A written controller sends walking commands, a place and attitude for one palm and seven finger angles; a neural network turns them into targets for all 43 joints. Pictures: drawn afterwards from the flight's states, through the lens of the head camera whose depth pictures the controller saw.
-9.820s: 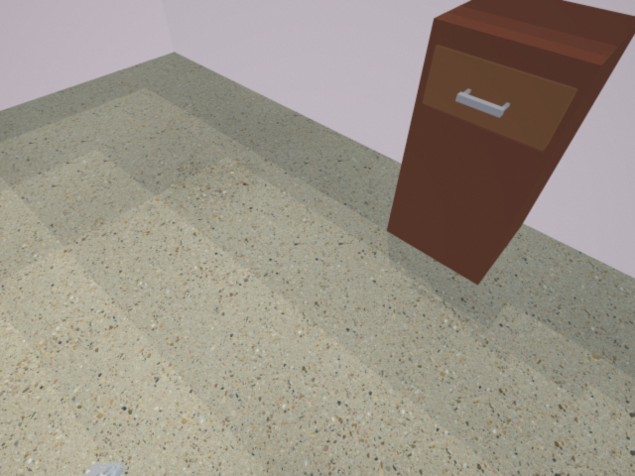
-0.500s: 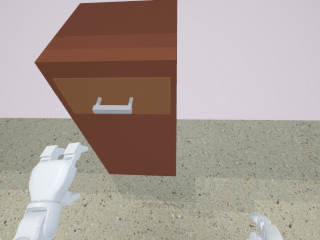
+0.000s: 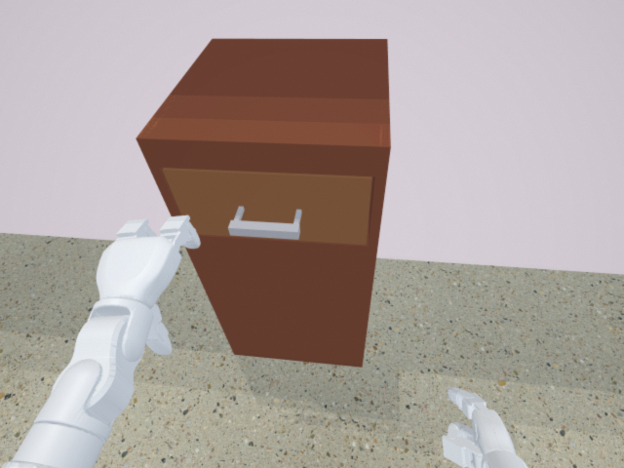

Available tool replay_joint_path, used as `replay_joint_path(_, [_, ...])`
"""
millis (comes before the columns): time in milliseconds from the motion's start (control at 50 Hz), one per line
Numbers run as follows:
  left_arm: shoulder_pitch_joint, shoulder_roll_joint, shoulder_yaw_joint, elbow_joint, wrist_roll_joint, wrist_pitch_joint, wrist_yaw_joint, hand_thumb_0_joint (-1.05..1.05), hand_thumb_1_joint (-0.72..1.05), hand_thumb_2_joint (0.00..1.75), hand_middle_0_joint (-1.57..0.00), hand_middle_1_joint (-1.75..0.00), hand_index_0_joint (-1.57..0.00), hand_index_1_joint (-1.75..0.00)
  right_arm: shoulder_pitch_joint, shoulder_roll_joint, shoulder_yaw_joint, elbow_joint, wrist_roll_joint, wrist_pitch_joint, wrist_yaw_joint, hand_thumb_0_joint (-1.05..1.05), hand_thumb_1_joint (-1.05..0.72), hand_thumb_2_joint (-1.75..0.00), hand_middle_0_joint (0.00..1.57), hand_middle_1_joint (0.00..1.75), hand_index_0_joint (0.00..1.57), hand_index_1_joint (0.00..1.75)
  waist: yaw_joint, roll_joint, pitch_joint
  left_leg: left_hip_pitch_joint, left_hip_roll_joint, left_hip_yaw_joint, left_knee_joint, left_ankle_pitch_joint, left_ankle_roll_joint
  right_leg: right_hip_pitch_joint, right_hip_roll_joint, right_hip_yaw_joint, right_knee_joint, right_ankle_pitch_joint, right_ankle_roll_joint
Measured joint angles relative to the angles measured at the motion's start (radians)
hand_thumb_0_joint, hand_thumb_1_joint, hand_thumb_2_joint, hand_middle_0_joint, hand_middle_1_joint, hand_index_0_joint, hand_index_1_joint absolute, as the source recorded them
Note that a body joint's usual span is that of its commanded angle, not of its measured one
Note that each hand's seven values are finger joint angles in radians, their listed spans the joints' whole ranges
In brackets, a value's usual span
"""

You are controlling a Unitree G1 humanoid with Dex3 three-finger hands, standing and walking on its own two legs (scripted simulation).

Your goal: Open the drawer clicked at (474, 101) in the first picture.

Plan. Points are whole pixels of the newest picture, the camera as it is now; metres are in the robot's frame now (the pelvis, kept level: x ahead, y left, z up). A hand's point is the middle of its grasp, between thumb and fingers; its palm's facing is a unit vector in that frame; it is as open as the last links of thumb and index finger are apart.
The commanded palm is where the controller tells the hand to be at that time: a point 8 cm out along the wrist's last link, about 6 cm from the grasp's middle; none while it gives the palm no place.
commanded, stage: raise the hand with hooked fingers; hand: left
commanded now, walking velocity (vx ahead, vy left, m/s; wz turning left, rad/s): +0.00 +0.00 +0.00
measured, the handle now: (266, 221) +0.54 +0.17 -0.04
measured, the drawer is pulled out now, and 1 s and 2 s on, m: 0.00 0.00 0.00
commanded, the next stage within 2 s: move the hooked fingers above the handle in 0.42 s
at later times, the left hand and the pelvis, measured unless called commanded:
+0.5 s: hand (165, 291) +0.29 +0.23 +0.08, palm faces +0.07 -0.09 -0.99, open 13.8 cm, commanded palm +0.27 +0.23 +0.14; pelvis -0.01 -0.01 +0.00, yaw +0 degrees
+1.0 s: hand (198, 267) +0.35 +0.21 +0.06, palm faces -0.01 -0.06 -1.00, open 13.8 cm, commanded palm +0.34 +0.22 +0.11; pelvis +0.00 -0.02 +0.00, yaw +0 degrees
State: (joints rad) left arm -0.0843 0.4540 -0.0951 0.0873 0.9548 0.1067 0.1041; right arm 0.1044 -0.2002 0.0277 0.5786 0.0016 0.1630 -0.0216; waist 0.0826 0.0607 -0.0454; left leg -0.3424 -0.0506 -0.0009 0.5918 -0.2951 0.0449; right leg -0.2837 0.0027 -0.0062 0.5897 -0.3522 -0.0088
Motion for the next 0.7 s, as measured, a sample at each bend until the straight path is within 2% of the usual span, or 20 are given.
replay_joint_path(80, [-0.037, 0.019, 0.006, 0.009, -0.009, -0.032, -0.034, 0.0, -0.49, 0.31, -0.32, -1.2, -0.32, -1.19, 0.018, -0.007, -0.001, 0.011, 0.0, 0.002, 0.0, 0.01, -0.9, -0.9, 0.2, 0.3, 0.21, 0.3, -0.003, 0.002, 0.013, 0.013, -0.002, -0.003, -0.02, 0.013, 0.002, 0.016, -0.002, -0.002, -0.025, 0.015, 0.003])
replay_joint_path(180, [-0.019, 0.025, 0.032, -0.003, -0.028, -0.066, -0.049, 0.0, -0.49, 0.31, -0.32, -1.2, -0.32, -1.2, 0.049, -0.025, -0.015, 0.016, 0.002, 0.006, 0.008, 0.01, -0.91, -0.9, 0.2, 0.3, 0.21, 0.3, -0.011, 0.003, 0.021, 0.018, 0.0, 0.003, -0.043, 0.029, 0.004, 0.018, -0.001, 0.004, -0.045, 0.032, 0.004])
replay_joint_path(340, [0.032, 0.022, 0.033, -0.025, -0.02, -0.112, 0.004, 0.0, -0.49, 0.31, -0.32, -1.21, -0.32, -1.2, 0.079, -0.053, -0.044, 0.038, 0.0, -0.003, 0.004, 0.01, -0.91, -0.9, 0.2, 0.3, 0.2, 0.3, -0.011, 0.0, 0.032, 0.004, 0.002, 0.004, -0.046, 0.038, 0.001, 0.0, 0.002, 0.004, -0.041, 0.038, 0.001])
replay_joint_path(460, [0.017, 0.018, 0.027, -0.002, -0.019, -0.088, 0.042, 0.0, -0.49, 0.31, -0.32, -1.21, -0.32, -1.2, 0.067, -0.054, -0.05, 0.052, 0.008, -0.007, -0.002, 0.01, -0.91, -0.9, 0.2, 0.3, 0.2, 0.3, -0.011, 0.001, 0.028, 0.002, 0.005, -0.001, -0.045, 0.041, -0.005, -0.005, 0.004, 0.0, -0.033, 0.036, -0.005])
replay_joint_path(580, [0.004, 0.013, 0.015, 0.023, -0.022, -0.063, 0.022, 0.0, -0.49, 0.31, -0.32, -1.21, -0.32, -1.2, 0.046, -0.044, -0.038, 0.043, 0.011, -0.012, -0.01, 0.01, -0.91, -0.9, 0.2, 0.3, 0.2, 0.3, -0.015, 0.005, 0.02, 0.015, 0.01, -0.002, -0.055, 0.045, -0.012, 0.004, 0.009, -0.001, -0.036, 0.037, -0.012])
replay_joint_path(700, [-0.063, 0.012, -0.003, 0.11, -0.01, -0.088, 0.005, 0.0, -0.49, 0.31, -0.32, -1.21, -0.32, -1.2, 0.031, -0.036, -0.027, 0.041, 0.012, -0.021, -0.022, 0.01, -0.91, -0.9, 0.2, 0.3, 0.2, 0.3, -0.013, -0.001, 0.013, 0.002, 0.015, -0.01, -0.046, 0.041, -0.021, -0.008, 0.015, -0.008, -0.025, 0.03, -0.021])
